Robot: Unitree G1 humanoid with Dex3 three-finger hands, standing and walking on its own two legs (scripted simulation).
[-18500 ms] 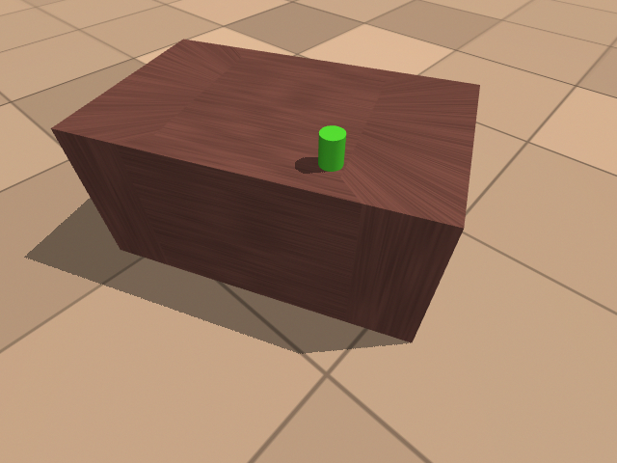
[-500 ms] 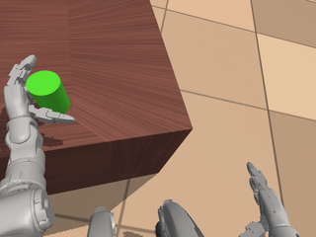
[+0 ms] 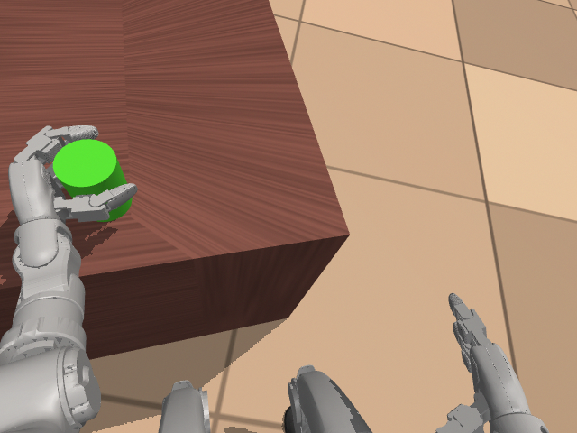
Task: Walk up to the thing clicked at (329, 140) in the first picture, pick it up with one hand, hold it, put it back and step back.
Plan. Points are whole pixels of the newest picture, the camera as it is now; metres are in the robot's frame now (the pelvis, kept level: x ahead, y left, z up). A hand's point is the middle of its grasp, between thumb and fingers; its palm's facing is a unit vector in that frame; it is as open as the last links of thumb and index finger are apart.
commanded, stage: settle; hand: left
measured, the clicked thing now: (96, 183) +0.49 +0.20 +0.00
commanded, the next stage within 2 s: lift in 1.00 s
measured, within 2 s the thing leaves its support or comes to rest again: leaves its support in 0.30 s
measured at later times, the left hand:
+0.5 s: hand (80, 163) +0.48 +0.20 +0.05, palm faces +0.21 -0.98 -0.01, open 10.0 cm
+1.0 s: hand (72, 156) +0.47 +0.20 +0.08, palm faces +0.19 -0.98 -0.02, open 10.1 cm
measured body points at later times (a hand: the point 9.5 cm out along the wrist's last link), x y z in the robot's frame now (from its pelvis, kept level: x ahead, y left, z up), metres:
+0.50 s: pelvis +0.01 +0.00 +0.02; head +0.12 +0.04 +0.45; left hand +0.46 +0.26 +0.06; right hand +0.17 -0.26 +0.03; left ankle +0.04 +0.13 -0.62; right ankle +0.02 -0.15 -0.62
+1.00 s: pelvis +0.01 +0.00 +0.03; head +0.11 +0.04 +0.47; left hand +0.46 +0.26 +0.08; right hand +0.17 -0.26 +0.04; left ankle +0.04 +0.13 -0.62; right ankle +0.02 -0.15 -0.62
